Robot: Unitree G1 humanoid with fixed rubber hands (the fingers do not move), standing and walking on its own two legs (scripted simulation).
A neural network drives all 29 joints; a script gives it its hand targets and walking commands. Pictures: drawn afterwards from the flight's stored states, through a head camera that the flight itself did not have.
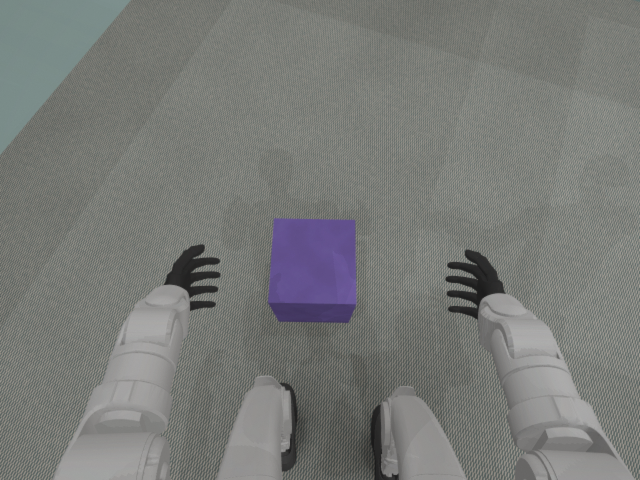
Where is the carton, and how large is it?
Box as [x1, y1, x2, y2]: [268, 218, 355, 322]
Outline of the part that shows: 274,218 268,302 278,320 348,322 355,306 354,220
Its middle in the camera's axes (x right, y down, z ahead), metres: -0.02 +0.09 +1.02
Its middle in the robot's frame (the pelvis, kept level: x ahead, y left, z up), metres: +0.52 +0.04 -0.56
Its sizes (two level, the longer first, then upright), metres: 0.210 0.200 0.250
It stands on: the floor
